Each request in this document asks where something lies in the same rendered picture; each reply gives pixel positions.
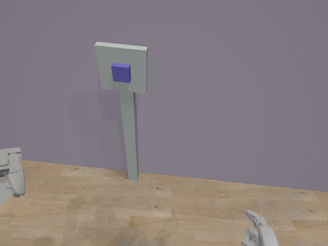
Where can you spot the right robot hand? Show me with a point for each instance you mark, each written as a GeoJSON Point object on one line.
{"type": "Point", "coordinates": [265, 235]}

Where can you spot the left robot hand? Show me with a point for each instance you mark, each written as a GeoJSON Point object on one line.
{"type": "Point", "coordinates": [12, 170]}

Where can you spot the button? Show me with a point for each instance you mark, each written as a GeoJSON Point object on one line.
{"type": "Point", "coordinates": [121, 72]}

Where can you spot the panel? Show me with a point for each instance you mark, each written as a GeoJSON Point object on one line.
{"type": "Point", "coordinates": [137, 58]}

